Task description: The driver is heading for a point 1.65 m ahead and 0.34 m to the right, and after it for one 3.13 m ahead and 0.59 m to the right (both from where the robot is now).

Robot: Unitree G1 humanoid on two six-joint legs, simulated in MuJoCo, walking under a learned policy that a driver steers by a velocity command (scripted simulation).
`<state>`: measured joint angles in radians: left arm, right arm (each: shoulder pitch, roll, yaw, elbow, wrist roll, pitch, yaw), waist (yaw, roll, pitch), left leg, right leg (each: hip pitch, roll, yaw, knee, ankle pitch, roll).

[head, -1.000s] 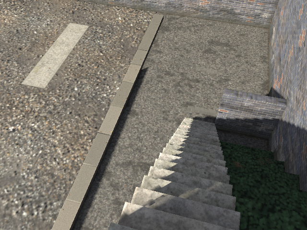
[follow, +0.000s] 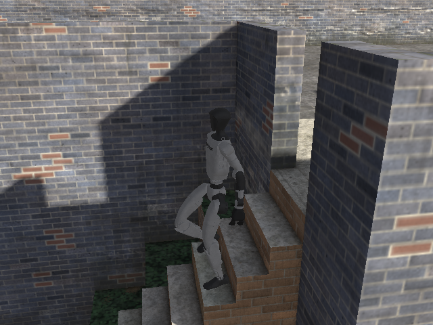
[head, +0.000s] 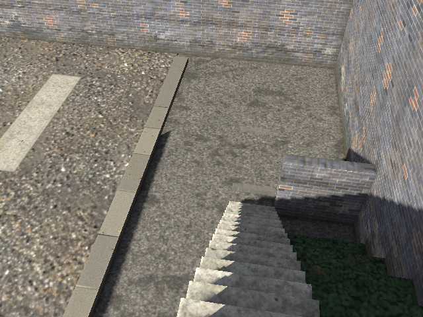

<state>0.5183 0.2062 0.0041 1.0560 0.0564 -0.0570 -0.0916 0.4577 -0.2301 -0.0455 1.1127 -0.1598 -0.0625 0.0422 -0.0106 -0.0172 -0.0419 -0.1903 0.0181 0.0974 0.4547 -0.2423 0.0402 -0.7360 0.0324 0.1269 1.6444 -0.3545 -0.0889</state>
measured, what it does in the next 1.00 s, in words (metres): goes down, turning right: right foot 0.22 m lower, then left foot 0.22 m lower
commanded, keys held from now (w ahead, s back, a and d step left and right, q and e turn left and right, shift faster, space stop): w+e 0.46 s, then w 0.08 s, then no key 0.46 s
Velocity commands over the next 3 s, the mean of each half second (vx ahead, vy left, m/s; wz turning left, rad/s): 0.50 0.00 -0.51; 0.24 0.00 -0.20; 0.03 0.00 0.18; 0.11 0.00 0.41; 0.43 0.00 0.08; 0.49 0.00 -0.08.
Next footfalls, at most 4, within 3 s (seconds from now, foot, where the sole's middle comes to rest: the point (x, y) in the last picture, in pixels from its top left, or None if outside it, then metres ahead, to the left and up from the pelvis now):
0.38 right None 0.23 -0.17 -0.99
0.76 left None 0.50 -0.10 -1.21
1.12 right None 0.49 -0.34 -1.21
1.64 left None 0.49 -0.06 -1.21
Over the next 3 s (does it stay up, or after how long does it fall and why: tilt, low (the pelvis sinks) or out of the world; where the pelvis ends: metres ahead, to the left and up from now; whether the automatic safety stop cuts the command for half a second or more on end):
stays up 0.87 -0.13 -0.87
